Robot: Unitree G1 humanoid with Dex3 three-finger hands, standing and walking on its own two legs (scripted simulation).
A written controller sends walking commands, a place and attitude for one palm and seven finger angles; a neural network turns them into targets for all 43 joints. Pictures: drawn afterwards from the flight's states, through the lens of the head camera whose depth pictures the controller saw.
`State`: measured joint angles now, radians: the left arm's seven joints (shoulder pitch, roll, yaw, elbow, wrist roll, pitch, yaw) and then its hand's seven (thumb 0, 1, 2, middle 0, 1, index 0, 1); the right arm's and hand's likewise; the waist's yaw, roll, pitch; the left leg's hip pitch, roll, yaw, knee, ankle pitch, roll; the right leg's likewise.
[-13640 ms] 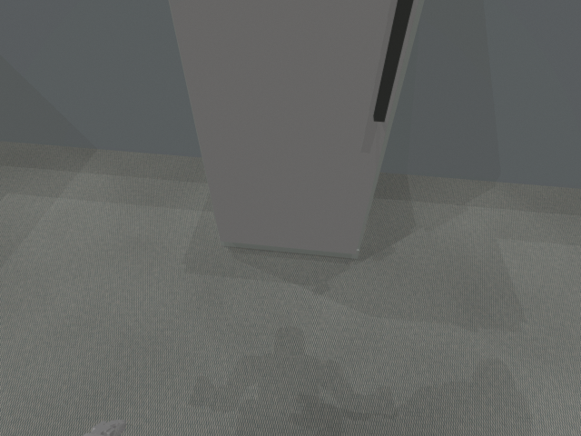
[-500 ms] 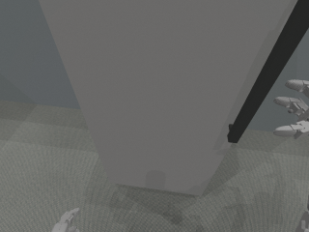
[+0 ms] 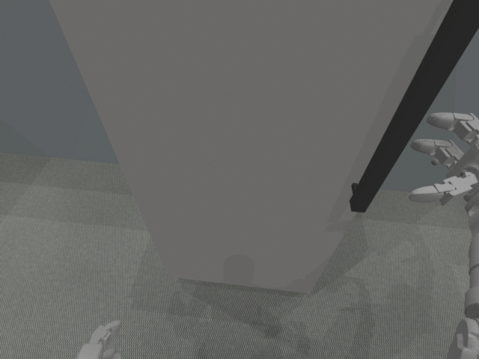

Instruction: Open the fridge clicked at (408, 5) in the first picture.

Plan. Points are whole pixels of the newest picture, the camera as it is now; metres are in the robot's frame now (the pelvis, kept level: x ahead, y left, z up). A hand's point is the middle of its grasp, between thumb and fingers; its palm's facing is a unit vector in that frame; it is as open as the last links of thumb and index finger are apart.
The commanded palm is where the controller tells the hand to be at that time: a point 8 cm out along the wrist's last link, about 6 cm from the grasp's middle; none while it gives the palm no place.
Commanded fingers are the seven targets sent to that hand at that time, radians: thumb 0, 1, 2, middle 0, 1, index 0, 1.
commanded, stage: feel for the door with the fingertips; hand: right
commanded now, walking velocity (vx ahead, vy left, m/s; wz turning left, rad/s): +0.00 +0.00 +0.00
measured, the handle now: (397, 119) +0.45 -0.21 +0.20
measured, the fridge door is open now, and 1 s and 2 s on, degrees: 0 0 0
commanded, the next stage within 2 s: slide the fingers in behind the handle in 0.84 s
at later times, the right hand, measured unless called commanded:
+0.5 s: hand (418, 153) +0.40 -0.23 +0.17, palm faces +0.07 +1.00 -0.02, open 14.0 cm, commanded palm +0.37 -0.28 +0.16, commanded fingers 0.00 0.50 -0.30 0.30 1.20 0.30 1.20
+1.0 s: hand (422, 150) +0.41 -0.24 +0.17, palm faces +0.07 +1.00 -0.01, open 13.9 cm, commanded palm +0.39 -0.29 +0.16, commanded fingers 0.00 0.50 -0.30 0.30 1.20 0.30 1.20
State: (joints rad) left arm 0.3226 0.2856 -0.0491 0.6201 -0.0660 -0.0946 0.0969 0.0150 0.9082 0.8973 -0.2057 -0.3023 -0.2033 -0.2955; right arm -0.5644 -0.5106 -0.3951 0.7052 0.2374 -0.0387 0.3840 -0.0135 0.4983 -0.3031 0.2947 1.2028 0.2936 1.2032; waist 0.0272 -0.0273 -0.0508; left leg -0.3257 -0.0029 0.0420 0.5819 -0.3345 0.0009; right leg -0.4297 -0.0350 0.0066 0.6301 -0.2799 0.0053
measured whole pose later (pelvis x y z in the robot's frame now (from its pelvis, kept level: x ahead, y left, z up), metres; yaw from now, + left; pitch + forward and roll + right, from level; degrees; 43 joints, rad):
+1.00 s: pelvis -0.01 +0.00 +0.00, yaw +0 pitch +4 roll +1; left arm 0.34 0.28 -0.04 0.66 -0.06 -0.08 0.10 0.02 0.91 0.90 -0.21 -0.30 -0.20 -0.30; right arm -0.67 -0.50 -0.36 0.82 0.20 -0.05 0.32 -0.01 0.50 -0.30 0.33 1.24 0.31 1.21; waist 0.05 -0.03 -0.06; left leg -0.33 0.00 0.04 0.58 -0.33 0.00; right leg -0.43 -0.04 0.01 0.62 -0.27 0.01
